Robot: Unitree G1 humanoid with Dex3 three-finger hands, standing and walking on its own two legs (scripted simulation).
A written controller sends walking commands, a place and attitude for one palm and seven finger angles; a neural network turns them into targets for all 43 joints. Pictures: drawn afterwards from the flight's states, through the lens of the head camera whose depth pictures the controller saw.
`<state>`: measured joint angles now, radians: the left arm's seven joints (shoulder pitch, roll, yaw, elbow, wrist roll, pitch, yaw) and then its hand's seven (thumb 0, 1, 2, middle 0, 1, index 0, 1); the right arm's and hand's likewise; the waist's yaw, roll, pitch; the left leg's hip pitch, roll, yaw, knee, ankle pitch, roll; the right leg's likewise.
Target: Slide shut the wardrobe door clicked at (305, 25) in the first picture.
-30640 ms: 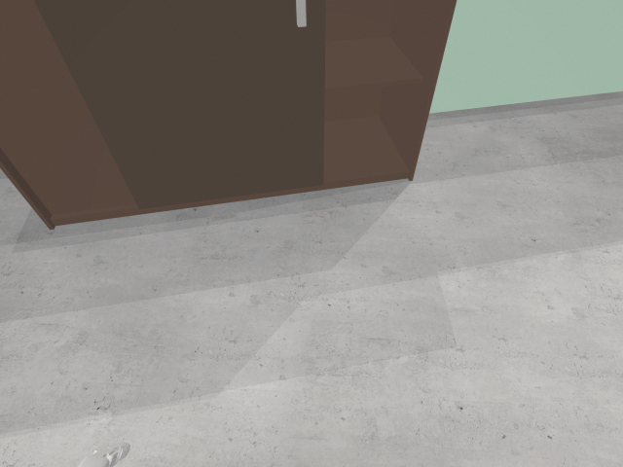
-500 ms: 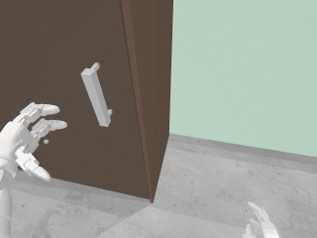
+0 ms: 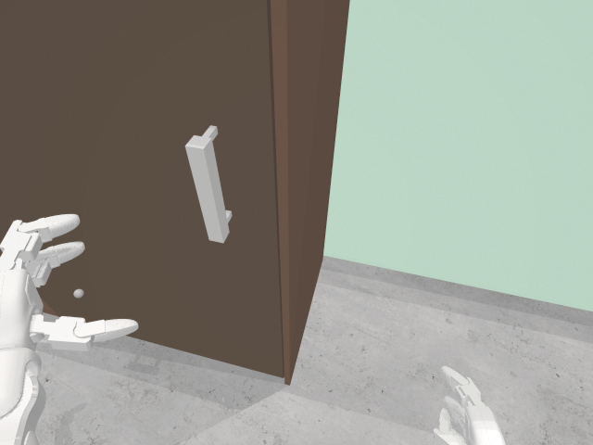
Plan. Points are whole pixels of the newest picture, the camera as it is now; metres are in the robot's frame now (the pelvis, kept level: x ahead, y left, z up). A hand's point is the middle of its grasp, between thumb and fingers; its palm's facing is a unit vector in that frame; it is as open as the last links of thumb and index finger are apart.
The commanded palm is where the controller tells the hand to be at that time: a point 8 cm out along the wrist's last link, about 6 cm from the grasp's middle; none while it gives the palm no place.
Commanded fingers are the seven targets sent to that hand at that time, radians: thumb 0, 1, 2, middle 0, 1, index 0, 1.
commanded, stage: draw the hand back to the body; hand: left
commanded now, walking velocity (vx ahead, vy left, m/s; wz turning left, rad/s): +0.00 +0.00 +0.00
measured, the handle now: (215, 186) +0.45 +0.20 +0.10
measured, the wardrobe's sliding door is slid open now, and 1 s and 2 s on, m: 0.00 0.00 0.00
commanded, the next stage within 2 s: step back with the hand held close in 0.86 s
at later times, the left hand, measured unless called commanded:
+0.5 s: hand (73, 288) +0.21 +0.27 +0.16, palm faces +0.47 -0.80 -0.37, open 8.6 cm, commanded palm +0.16 +0.30 +0.18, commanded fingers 0.00 0.90 0.90 -0.20 -0.30 -0.20 -0.30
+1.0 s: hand (73, 304) +0.19 +0.26 +0.16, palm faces +0.48 -0.79 -0.37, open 7.4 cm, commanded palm +0.15 +0.29 +0.18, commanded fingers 0.00 0.90 0.90 -0.20 -0.30 -0.20 -0.30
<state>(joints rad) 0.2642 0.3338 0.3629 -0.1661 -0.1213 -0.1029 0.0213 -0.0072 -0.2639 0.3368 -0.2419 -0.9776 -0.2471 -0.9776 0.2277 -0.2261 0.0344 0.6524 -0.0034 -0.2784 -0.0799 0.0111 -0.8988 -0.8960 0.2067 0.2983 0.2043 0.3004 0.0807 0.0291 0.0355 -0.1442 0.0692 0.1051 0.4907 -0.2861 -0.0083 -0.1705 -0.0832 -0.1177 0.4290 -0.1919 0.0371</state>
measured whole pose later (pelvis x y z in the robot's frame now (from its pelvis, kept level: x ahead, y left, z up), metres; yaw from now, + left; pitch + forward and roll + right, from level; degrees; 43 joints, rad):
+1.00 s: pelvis +0.00 -0.01 +0.00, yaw -1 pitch -7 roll -1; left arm 0.43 0.33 0.35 -0.36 -0.06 -0.11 0.11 0.02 0.89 0.90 -0.21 -0.30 -0.21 -0.30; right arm 0.22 -0.22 0.00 0.66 -0.02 -0.19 -0.08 0.01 -0.90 -0.90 0.21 0.30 0.20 0.30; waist 0.09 0.07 0.06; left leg -0.03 0.09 0.11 0.42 -0.26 -0.03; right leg -0.07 -0.05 -0.12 0.36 -0.18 0.02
